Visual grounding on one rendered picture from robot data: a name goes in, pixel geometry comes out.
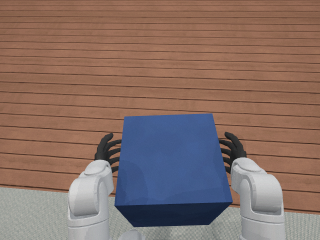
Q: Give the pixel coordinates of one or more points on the robot left forearm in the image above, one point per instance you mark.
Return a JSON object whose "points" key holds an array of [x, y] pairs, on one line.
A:
{"points": [[88, 203]]}

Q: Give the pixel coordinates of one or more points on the carton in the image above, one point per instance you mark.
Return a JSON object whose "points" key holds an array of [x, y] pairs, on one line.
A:
{"points": [[171, 171]]}

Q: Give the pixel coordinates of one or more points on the left robot thigh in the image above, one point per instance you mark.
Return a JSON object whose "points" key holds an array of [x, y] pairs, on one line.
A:
{"points": [[132, 235]]}

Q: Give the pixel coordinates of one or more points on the robot right hand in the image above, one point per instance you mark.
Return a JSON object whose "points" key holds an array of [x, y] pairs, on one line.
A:
{"points": [[237, 150]]}

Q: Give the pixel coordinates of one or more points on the robot left hand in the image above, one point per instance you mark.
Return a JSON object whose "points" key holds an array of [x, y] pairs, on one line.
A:
{"points": [[103, 153]]}

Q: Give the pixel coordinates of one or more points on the robot right forearm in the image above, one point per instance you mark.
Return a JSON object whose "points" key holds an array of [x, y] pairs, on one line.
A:
{"points": [[261, 201]]}

